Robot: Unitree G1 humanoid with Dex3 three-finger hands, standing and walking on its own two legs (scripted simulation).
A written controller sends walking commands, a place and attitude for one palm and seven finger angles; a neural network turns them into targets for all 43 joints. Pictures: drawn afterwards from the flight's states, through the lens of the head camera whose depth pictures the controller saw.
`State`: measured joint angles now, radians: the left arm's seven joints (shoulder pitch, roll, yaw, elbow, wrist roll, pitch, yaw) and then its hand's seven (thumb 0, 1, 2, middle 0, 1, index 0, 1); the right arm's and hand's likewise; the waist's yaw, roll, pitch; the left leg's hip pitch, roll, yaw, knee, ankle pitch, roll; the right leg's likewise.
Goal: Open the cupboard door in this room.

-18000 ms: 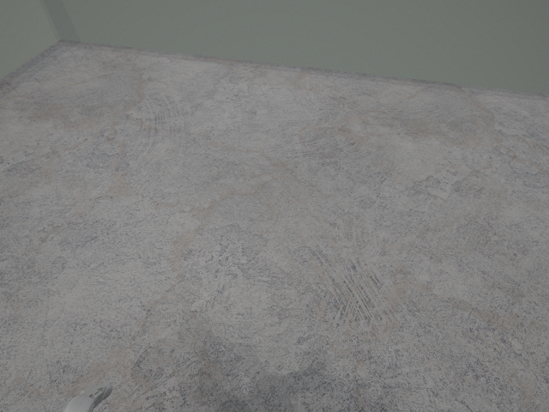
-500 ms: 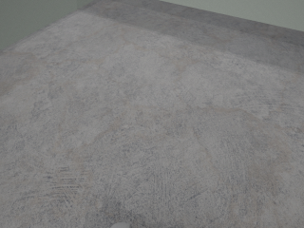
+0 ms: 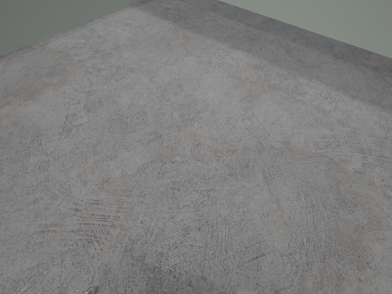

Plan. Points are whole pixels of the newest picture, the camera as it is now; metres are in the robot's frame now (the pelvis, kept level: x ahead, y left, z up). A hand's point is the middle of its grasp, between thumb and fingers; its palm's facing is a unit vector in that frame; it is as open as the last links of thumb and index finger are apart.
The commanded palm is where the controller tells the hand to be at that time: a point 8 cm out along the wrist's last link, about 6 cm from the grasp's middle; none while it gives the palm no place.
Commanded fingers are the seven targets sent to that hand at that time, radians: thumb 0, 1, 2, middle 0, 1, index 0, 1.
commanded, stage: turn or walk to find it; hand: left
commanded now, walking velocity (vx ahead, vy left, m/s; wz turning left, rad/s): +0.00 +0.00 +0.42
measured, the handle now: out of the picture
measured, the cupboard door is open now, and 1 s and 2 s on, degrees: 0 0 0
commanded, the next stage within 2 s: none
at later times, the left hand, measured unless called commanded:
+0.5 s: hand out of the picture -0.02 +0.15 -0.16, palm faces +0.26 -0.93 -0.27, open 7.3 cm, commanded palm none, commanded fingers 0.00 0.90 0.90 -0.20 -0.30 -0.20 -0.30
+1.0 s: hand out of the picture -0.09 +0.22 -0.17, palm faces +0.45 -0.86 -0.23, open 7.4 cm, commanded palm none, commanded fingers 0.00 0.90 0.90 -0.20 -0.30 -0.20 -0.30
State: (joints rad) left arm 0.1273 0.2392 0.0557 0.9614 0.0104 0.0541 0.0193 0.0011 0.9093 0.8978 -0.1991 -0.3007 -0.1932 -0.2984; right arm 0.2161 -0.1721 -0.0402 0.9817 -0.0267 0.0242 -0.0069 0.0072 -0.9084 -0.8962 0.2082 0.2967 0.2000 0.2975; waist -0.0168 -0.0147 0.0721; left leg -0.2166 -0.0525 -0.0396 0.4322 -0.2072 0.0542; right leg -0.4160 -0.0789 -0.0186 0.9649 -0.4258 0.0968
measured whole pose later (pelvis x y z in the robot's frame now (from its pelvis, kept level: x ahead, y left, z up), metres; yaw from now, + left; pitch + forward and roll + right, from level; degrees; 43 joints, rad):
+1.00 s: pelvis -0.07 -0.01 +0.00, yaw +25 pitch -1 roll -1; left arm 0.16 0.25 0.06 0.97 0.01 0.05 0.01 0.00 0.91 0.90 -0.20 -0.30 -0.19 -0.30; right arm 0.16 -0.18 -0.03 0.96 -0.02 0.02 0.00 0.01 -0.91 -0.90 0.21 0.30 0.20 0.30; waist 0.01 -0.03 0.08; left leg -0.21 -0.03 -0.03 0.44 -0.22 0.05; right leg -0.44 -0.09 -0.03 1.02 -0.41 0.10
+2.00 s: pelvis -0.14 -0.04 +0.00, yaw +50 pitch +0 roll +0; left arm 0.18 0.26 0.06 0.99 0.01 0.05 0.02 0.00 0.91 0.90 -0.20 -0.30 -0.19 -0.30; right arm 0.17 -0.17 -0.03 0.96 -0.02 0.01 -0.01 0.01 -0.91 -0.90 0.21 0.30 0.20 0.30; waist 0.02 -0.03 0.07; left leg -0.20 -0.04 -0.02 0.42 -0.22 0.04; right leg -0.46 -0.09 -0.03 1.07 -0.38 0.10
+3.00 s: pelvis -0.16 -0.09 +0.00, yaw +76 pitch +0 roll -1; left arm 0.17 0.25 0.06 0.97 0.01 0.05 0.01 0.00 0.91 0.90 -0.20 -0.30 -0.19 -0.30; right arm 0.15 -0.18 -0.04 0.96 -0.02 0.02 0.00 0.01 -0.91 -0.90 0.21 0.30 0.20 0.30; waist 0.02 -0.02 0.08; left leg -0.21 -0.03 -0.02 0.45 -0.23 0.04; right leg -0.46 -0.10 -0.03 1.05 -0.42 0.10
